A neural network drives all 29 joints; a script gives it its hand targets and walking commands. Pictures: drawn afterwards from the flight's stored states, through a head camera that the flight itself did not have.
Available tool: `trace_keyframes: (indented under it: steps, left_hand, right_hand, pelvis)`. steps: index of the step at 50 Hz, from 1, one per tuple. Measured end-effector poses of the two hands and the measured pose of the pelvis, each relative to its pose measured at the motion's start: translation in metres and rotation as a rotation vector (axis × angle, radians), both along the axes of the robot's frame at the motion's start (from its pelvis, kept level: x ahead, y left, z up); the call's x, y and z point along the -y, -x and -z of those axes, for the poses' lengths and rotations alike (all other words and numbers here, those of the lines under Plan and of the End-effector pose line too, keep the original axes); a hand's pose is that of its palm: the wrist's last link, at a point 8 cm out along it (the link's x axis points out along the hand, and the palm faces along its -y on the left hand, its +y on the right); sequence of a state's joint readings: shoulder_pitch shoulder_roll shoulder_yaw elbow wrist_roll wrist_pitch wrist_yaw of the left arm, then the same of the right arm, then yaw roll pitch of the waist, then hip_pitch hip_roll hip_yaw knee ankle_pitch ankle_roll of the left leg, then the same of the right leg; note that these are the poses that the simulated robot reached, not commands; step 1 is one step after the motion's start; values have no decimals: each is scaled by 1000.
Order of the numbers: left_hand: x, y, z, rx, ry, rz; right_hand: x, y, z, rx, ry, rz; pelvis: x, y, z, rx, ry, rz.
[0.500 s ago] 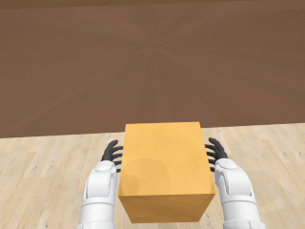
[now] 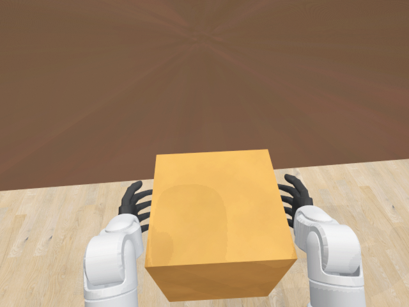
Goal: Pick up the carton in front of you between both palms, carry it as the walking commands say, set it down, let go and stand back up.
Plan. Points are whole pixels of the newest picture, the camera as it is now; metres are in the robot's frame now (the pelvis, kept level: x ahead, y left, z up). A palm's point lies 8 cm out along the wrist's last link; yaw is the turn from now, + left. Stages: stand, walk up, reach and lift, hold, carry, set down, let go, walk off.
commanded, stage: carry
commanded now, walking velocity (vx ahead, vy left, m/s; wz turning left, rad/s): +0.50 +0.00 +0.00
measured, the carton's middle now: (215, 230) +0.28 +0.01 +0.00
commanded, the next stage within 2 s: none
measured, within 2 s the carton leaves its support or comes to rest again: neither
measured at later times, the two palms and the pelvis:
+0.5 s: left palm (159, 118) +0.54 +0.14 +0.08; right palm (273, 107) +0.59 -0.15 +0.07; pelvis +0.31 -0.04 +0.02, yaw +5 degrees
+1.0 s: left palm (160, 31) +0.93 +0.18 +0.14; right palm (248, 27) +0.93 -0.12 +0.15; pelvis +0.64 +0.03 +0.01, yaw +1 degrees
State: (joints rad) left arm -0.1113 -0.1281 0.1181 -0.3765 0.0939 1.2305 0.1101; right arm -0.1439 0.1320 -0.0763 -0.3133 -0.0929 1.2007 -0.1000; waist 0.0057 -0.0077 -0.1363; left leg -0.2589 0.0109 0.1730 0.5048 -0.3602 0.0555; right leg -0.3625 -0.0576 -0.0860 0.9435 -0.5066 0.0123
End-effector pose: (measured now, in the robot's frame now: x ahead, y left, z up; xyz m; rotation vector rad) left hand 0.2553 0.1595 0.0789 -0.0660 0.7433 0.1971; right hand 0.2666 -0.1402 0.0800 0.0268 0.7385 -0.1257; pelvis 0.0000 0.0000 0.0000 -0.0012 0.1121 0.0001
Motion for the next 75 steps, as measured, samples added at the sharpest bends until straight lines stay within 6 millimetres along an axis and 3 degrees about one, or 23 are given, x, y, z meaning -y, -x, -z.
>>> trace_keyframes:
  steps: [6,12,17,23,31,37,42,47,52,56,61,64,69,75]
  left_hand:
    - [17,-84,-13,12,5,54]
    - [33,-165,2,55,-16,38]
    - [28,-209,15,-41,-18,-29]
    - [18,-262,8,-75,-20,-91]
    - [6,-382,-12,30,-25,-56]
    - [-11,-491,-2,87,0,-6]
    - [-16,-563,-10,42,22,28]
    - [-20,-634,-41,112,46,35]
    - [-24,-712,-69,197,40,19]
    - [-23,-784,-80,200,-10,21]
    - [-16,-884,-79,157,-83,22]
    - [-15,-934,-67,76,-110,10]
    - [-18,-998,-44,-55,-76,-27]
    - [-24,-1083,-41,-3,-34,-65]
  right_hand:
    - [17,-66,-12,12,-8,64]
    - [33,-156,3,54,-17,41]
    - [27,-223,15,-41,-7,-34]
    - [15,-294,10,-73,2,-107]
    - [5,-399,-6,32,-6,-68]
    - [-11,-492,-3,87,8,-10]
    - [-16,-551,-13,41,-1,52]
    - [-20,-616,-46,110,-16,87]
    - [-24,-700,-76,194,-19,63]
    - [-23,-780,-85,198,10,11]
    - [-16,-889,-72,161,27,-57]
    - [-16,-948,-56,84,17,-93]
    - [-20,-1023,-38,-49,1,-99]
    - [-25,-1107,-37,-3,-37,-60]
  pelvis:
    - [4,-67,-8,-6,34,-18]
    - [25,-154,16,46,30,-58]
    - [38,-211,6,41,15,-93]
    - [41,-280,-13,27,-21,-91]
    - [20,-391,-8,33,-28,-76]
    - [-9,-489,18,60,-31,-32]
    - [-26,-543,2,51,-8,-7]
    - [-33,-599,-12,33,17,-13]
    - [-30,-664,-14,25,21,-29]
    - [-22,-721,-6,30,8,-39]
    - [-8,-801,20,50,-6,-64]
    - [-1,-835,22,46,-1,-59]
    - [6,-886,5,22,-16,-57]
    - [2,-958,-3,-4,-24,-46]
